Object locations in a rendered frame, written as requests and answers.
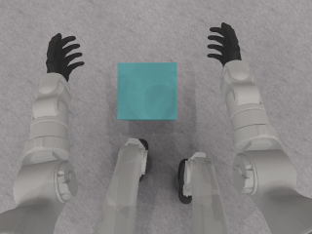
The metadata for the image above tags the right robot upper arm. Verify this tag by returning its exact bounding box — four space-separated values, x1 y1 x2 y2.
232 149 312 234

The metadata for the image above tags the robot left forearm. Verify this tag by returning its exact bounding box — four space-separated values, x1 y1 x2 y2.
13 72 72 204

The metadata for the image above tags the robot left hand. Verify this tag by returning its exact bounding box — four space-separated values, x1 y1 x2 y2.
46 33 85 82

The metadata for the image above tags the robot left thigh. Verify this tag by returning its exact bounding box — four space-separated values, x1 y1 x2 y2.
94 143 148 234

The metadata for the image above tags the robot right thigh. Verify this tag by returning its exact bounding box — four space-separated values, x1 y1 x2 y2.
184 157 230 234

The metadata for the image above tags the robot right forearm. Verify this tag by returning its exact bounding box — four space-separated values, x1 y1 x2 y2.
219 59 296 186

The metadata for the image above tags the carton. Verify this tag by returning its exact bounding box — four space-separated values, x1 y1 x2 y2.
117 62 177 121

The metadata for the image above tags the robot right hand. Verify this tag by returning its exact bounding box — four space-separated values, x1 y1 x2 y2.
207 22 242 67

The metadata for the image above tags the left robot upper arm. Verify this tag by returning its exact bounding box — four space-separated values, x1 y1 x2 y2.
0 159 79 234

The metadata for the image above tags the robot thigh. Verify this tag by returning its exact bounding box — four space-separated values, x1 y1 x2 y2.
184 157 230 234
94 143 148 234

